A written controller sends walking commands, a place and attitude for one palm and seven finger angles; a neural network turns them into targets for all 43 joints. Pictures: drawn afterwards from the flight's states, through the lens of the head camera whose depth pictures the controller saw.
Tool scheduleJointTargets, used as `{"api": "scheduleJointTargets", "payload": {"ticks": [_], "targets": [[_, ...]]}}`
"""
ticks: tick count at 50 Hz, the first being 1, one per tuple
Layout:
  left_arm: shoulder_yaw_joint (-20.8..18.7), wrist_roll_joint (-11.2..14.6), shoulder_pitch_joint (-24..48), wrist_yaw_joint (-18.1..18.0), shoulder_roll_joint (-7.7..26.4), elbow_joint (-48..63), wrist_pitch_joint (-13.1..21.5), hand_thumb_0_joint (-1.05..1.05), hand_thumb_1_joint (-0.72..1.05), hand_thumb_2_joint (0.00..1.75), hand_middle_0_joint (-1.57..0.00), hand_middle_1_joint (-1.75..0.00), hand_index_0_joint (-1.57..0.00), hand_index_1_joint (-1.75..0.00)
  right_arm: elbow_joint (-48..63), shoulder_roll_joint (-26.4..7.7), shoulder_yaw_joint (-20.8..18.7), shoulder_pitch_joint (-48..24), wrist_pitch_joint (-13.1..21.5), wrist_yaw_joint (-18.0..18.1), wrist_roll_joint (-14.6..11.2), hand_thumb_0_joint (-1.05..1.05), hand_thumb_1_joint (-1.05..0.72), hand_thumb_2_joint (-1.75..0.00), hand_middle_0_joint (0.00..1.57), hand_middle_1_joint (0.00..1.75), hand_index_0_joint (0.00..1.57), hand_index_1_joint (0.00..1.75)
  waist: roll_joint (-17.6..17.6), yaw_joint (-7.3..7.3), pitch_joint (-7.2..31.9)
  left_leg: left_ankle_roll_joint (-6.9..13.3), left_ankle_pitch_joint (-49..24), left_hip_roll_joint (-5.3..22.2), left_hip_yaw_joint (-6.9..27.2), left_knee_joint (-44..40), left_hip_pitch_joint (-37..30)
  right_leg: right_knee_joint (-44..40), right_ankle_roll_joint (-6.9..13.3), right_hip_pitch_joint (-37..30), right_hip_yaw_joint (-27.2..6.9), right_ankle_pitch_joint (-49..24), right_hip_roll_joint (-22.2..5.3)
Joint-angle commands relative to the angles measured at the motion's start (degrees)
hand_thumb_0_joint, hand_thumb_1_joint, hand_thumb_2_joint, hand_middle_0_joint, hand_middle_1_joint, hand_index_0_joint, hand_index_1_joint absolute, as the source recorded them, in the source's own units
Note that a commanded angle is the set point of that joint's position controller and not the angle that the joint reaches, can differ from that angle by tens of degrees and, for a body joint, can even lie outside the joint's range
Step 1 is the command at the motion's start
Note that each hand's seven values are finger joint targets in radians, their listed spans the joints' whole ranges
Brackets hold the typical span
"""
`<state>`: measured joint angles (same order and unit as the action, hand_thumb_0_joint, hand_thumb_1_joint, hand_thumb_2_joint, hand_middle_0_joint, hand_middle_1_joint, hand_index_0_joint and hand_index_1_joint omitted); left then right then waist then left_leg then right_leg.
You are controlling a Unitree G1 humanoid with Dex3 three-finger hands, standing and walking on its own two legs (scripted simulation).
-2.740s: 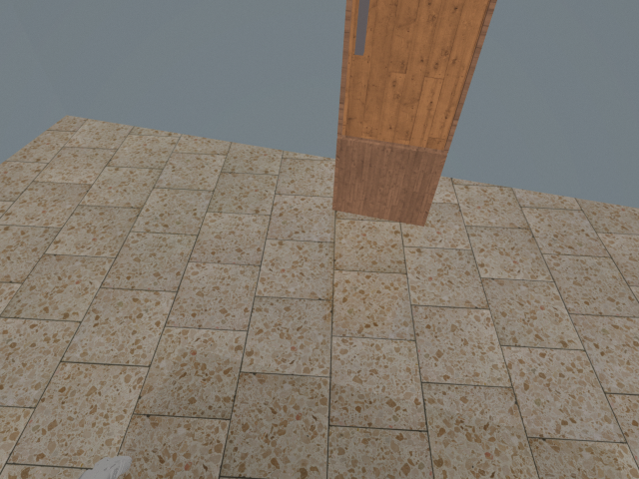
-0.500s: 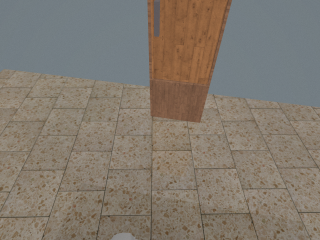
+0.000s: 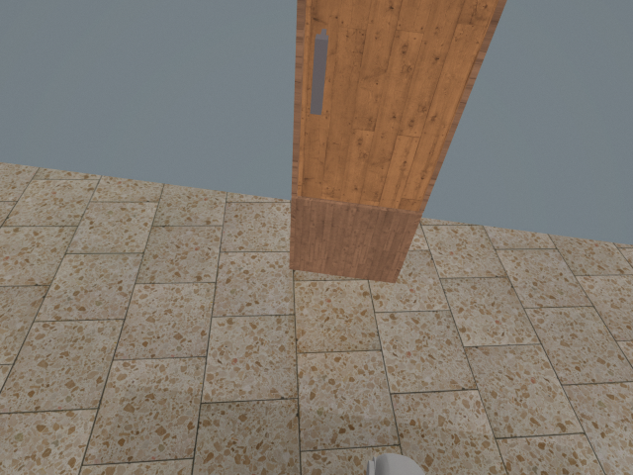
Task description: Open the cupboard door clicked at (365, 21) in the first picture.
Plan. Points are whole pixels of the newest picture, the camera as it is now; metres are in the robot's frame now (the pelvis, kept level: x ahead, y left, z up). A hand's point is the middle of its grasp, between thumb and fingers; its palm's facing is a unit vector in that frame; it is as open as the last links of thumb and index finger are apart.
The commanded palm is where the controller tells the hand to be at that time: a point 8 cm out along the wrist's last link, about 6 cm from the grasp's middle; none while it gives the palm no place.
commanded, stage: take the last steps up to it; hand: left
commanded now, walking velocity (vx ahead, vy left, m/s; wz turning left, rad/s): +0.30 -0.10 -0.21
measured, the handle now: (319, 72) +0.92 +0.08 +0.07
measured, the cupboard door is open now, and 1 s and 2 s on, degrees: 0 0 0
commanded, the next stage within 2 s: come to a stop and stand still in 0.86 s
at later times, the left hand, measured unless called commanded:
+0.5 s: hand (273, 383) +0.29 +0.09 -0.18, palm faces -0.13 -0.98 -0.15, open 7.3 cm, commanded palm none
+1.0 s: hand (251, 373) +0.31 +0.13 -0.18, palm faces -0.01 -0.99 -0.13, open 7.4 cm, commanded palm none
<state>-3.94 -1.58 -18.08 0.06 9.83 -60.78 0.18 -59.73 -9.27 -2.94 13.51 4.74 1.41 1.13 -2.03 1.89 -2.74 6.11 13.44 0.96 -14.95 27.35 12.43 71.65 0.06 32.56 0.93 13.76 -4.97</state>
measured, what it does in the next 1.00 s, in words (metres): walks ahead: right foot, then left foot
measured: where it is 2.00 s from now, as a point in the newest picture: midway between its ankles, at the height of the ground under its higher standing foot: outside the picture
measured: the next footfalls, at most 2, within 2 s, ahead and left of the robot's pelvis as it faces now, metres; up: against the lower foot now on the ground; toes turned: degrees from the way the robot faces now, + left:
right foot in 0.44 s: +0.24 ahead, -0.17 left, +0.00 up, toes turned -15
left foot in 0.84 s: +0.41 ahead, +0.05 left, +0.00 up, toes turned +6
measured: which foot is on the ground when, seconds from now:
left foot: down 0.00-0.46, up 0.48-0.82, down 0.84-1.00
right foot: up 0.00-0.42, down 0.44-0.86, up 0.88-1.00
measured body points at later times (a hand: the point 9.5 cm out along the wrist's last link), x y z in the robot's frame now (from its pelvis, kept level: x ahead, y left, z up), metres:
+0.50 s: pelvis +0.16 -0.06 -0.01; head +0.19 -0.06 +0.43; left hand +0.30 +0.14 -0.16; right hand +0.00 -0.23 -0.16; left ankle +0.04 +0.05 -0.70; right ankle +0.20 -0.16 -0.74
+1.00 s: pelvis +0.32 -0.04 +0.00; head +0.34 -0.02 +0.45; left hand +0.31 +0.18 -0.17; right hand +0.37 -0.28 -0.14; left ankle +0.37 +0.04 -0.74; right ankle +0.25 -0.16 -0.66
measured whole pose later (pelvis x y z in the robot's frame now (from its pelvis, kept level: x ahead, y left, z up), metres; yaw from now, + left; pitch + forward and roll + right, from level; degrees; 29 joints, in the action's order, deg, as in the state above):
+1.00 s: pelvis +0.32 -0.04 +0.00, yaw -5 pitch -1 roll -1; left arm -2.5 -1.1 -19.0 0.4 9.7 -64.8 0.3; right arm -58.5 -8.3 -2.2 12.6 3.8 1.4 1.7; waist -2.3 1.0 -2.4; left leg 2.8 13.6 2.9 -10.1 30.1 15.2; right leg 62.7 0.2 21.6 4.6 23.9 -3.8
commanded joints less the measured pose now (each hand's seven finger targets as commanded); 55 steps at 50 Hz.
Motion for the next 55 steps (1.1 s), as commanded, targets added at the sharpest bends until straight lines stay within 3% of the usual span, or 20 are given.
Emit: {"api": "scheduleJointTargets", "payload": {"ticks": [1, 8, 14, 18, 20, 21, 22, 23, 24, 26, 30, 34, 37, 41, 42, 43, 44, 47, 50, 55], "targets": [[-0.7, -0.3, -5.4, 0.1, -0.2, 1.6, -1.3, 0.00, 0.90, 0.90, -0.20, -0.30, -0.20, -0.30, 0.7, -4.2, 0.2, 5.8, 0.8, 0.4, -0.4, 0.00, -0.90, -0.90, 0.20, 0.30, 0.20, 0.30, 5.1, 0.11, -1.7, -1.0, -18.6, 16.4, 9.5, -15.9, 2.9, -1.6, -1.8, 1.3, -1.6, -5.7, -2.0], [-0.7, -0.2, 4.9, 0.9, 1.3, 4.5, -1.4, 0.00, 0.90, 0.90, -0.20, -0.30, -0.20, -0.30, -2.1, -5.0, -0.3, 12.9, 0.4, 1.0, 0.0, 0.00, -0.90, -0.90, 0.20, 0.30, 0.20, 0.30, 5.4, -3.34, -3.6, 1.0, -13.6, 18.7, 11.4, -16.7, -10.2, -12.9, -2.2, 9.9, 0.2, -5.6, -2.8], [0.4, -0.1, 13.9, 1.2, 0.0, 6.5, -0.4, 0.00, 0.90, 0.90, -0.20, -0.30, -0.20, -0.30, -5.5, -4.5, -0.3, 19.4, -0.3, 0.9, 0.9, 0.00, -0.90, -0.90, 0.20, 0.30, 0.20, 0.30, 6.2, -6.78, -5.1, 2.6, -20.1, 19.9, 9.8, -14.2, -15.1, -27.0, -0.4, 5.9, 4.6, 0.7, -1.8], [0.9, 0.0, 13.4, 1.1, 0.0, 6.1, 0.7, 0.00, 0.90, 0.90, -0.20, -0.30, -0.20, -0.30, -6.5, -5.0, -0.3, 19.4, -0.9, 0.6, 1.1, 0.00, -0.90, -0.90, 0.20, 0.30, 0.20, 0.30, 9.0, -5.99, -3.4, 1.4, -27.0, 18.7, 7.2, -9.6, -15.2, -35.1, 1.6, -2.2, 8.0, 4.1, 1.2], [0.6, -0.1, 6.3, 0.8, 1.0, 3.6, 1.5, 0.00, 0.90, 0.90, -0.20, -0.30, -0.20, -0.30, -6.5, -5.2, -0.2, 18.1, -0.9, 0.5, 0.6, 0.00, -0.90, -0.90, 0.20, 0.30, 0.20, 0.30, 7.8, -2.36, 0.9, -0.6, -37.5, 16.6, 3.8, 0.0, -13.5, -41.9, 3.0, -14.1, 10.7, 0.8, 4.6], [0.0, -0.2, -0.4, 0.5, 2.7, 1.1, 2.1, 0.00, 0.90, 0.90, -0.20, -0.30, -0.20, -0.30, -6.2, -5.0, -0.3, 16.9, -0.8, 0.3, 0.0, 0.00, -0.90, -0.90, 0.20, 0.30, 0.20, 0.30, 6.0, 0.96, 5.1, -2.4, -37.1, 15.0, 2.0, 8.7, -7.0, -44.1, 4.3, -27.0, 9.4, -4.8, 3.8], [-1.1, -0.3, -8.5, -0.1, 7.1, -1.2, 2.8, 0.00, 0.90, 0.90, -0.20, -0.30, -0.20, -0.30, -4.9, -3.5, -0.1, 15.4, -0.6, -0.4, -0.8, 0.00, -0.90, -0.90, 0.20, 0.30, 0.20, 0.30, -1.2, 4.44, 10.8, -4.7, -23.6, 11.7, -0.6, 21.6, 6.4, -44.6, 8.2, -42.0, -1.8, -8.2, -6.3], [-2.4, 0.4, -14.5, -0.8, 12.2, -2.5, 3.0, 0.00, 0.90, 0.90, -0.20, -0.30, -0.20, -0.30, -2.3, -0.8, 0.5, 13.7, -0.7, -0.5, -1.1, 0.00, -0.90, -0.90, 0.20, 0.30, 0.20, 0.30, -12.1, 5.45, 14.1, -7.2, 18.6, 3.0, 0.4, 39.7, 20.6, -49.0, 15.8, -50.9, -22.5, -19.5, -20.2], [-2.2, 1.0, -13.4, -1.3, 12.6, -2.6, 2.7, 0.00, 0.90, 0.90, -0.20, -0.30, -0.20, -0.30, -1.3, -2.5, 0.1, 9.0, -1.3, -0.3, -0.8, 0.00, -0.90, -0.90, 0.20, 0.30, 0.20, 0.30, -5.5, 5.79, 11.0, -5.8, 20.8, 3.7, 9.4, 47.7, 24.0, -52.6, 17.6, -45.3, -22.1, -18.4, -21.0], [-1.3, 0.9, -4.0, -1.5, 8.5, -0.5, 2.6, 0.00, 0.90, 0.90, -0.20, -0.30, -0.20, -0.30, -0.8, -0.6, -0.5, 6.1, -2.1, -0.8, -0.4, 0.00, -0.90, -0.90, 0.20, 0.30, 0.20, 0.30, -1.7, 2.30, 1.0, -5.4, 12.1, 7.9, 12.3, 49.2, 24.7, -57.7, 13.6, -29.1, -16.2, 0.2, -17.7], [0.3, -0.1, 1.2, -1.7, 2.4, 1.2, 4.1, 0.00, 0.90, 0.90, -0.20, -0.30, -0.20, -0.30, -1.7, 1.8, -0.6, 10.9, -3.8, -1.2, 0.6, 0.00, -0.90, -0.90, 0.20, 0.30, 0.20, 0.30, -1.9, -3.93, -3.5, -7.0, 5.2, 8.6, 11.8, 37.9, 18.1, -60.6, 9.0, -16.1, -2.3, -6.1, -12.0], [0.2, -0.1, 1.3, -1.3, 5.0, 1.1, 4.3, 0.00, 0.90, 0.90, -0.20, -0.30, -0.20, -0.30, 0.5, 1.7, -0.4, 7.2, -3.7, -2.1, 0.3, 0.00, -0.90, -0.90, 0.20, 0.30, 0.20, 0.30, -4.4, -3.94, -3.2, -7.6, 2.6, 7.8, 9.9, 22.2, 14.7, -60.2, 9.3, -16.5, 1.4, -8.3, -10.2], [0.0, 0.0, -1.4, -0.9, 6.2, 0.1, 4.1, 0.00, 0.90, 0.90, -0.20, -0.30, -0.20, -0.30, 2.3, 0.4, -0.3, 2.3, -2.7, -2.5, 0.3, 0.00, -0.90, -0.90, 0.20, 0.30, 0.20, 0.30, -5.6, -1.76, -2.6, -7.1, 1.6, 5.7, 7.8, 14.4, 13.0, -57.9, 8.8, -20.7, 0.7, -9.2, -9.8], [0.0, 0.6, -1.7, -0.8, 6.7, -0.4, 3.4, 0.00, 0.90, 0.90, -0.20, -0.30, -0.20, -0.30, 0.3, -3.5, -0.7, 8.5, -1.6, -2.0, 0.6, 0.00, -0.90, -0.90, 0.20, 0.30, 0.20, 0.30, 2.1, -5.33, 1.3, -6.4, -4.5, 3.3, 6.4, 1.2, -4.4, -43.9, 5.4, -18.4, 3.9, -10.6, -6.5], [0.4, 0.9, -3.1, -0.5, 4.6, 0.2, 3.1, 0.00, 0.90, 0.90, -0.20, -0.30, -0.20, -0.30, -0.9, -8.1, -1.8, 13.6, -1.2, -1.4, 1.0, 0.00, -0.90, -0.90, 0.20, 0.30, 0.20, 0.30, 12.3, -6.85, 4.8, -3.3, -7.1, 11.0, 17.2, -2.8, -13.5, -31.7, 2.5, -11.1, 7.3, -4.0, -1.6], [1.0, 1.2, -2.5, -0.1, 1.9, 1.9, 3.0, 0.00, 0.90, 0.90, -0.20, -0.30, -0.20, -0.30, -1.5, -14.0, -2.9, 18.3, -1.4, -0.9, 1.0, 0.00, -0.90, -0.90, 0.20, 0.30, 0.20, 0.30, 25.4, -7.94, 6.5, 2.7, -10.9, 23.7, 33.6, -9.9, -17.5, -15.4, 0.2, -2.1, 9.7, 19.5, 4.0], [0.6, 0.6, 0.4, -0.4, 4.1, 3.2, 2.8, 0.00, 0.90, 0.90, -0.20, -0.30, -0.20, -0.30, -1.4, -13.4, -2.3, 17.6, -2.0, -0.6, 0.8, 0.00, -0.90, -0.90, 0.20, 0.30, 0.20, 0.30, 18.6, -8.00, 4.4, 6.1, -6.5, 25.9, 36.1, -12.6, -13.7, -7.3, 1.1, 0.0, 4.0, 21.8, 2.7], [0.4, 0.2, 1.1, 0.1, 2.8, 1.2, 2.3, 0.00, 0.90, 0.90, -0.20, -0.30, -0.20, -0.30, 0.7, -7.1, -0.3, 7.7, -1.2, 0.2, 0.5, 0.00, -0.90, -0.90, 0.20, 0.30, 0.20, 0.30, 10.1, -4.21, -1.5, 2.9, -11.4, 19.8, 24.8, -14.0, -3.8, -3.7, 0.5, 0.0, 0.5, 10.1, -1.7], [1.4, 0.7, -3.2, -0.5, 0.0, -1.1, 0.8, 0.00, 0.90, 0.90, -0.20, -0.30, -0.20, -0.30, 0.7, -5.1, 0.8, 4.0, -0.7, 0.9, 0.0, 0.00, -0.90, -0.90, 0.20, 0.30, 0.20, 0.30, 6.9, -1.11, 1.2, 1.2, -32.9, 16.0, 14.6, -11.8, -1.3, -13.6, -1.5, -8.6, 0.4, 5.6, -1.7], [1.6, 0.9, -2.2, -1.8, 0.5, -0.3, -1.1, 0.00, 0.90, 0.90, -0.20, -0.30, -0.20, -0.30, -0.1, -7.0, -0.1, 2.4, -2.6, 1.3, -0.2, 0.00, -0.90, -0.90, 0.20, 0.30, 0.20, 0.30, 8.5, -1.58, 3.7, 2.0, -38.6, 16.4, 13.0, -8.2, -3.7, -29.1, -2.1, -14.3, 2.6, 4.9, 0.2]]}}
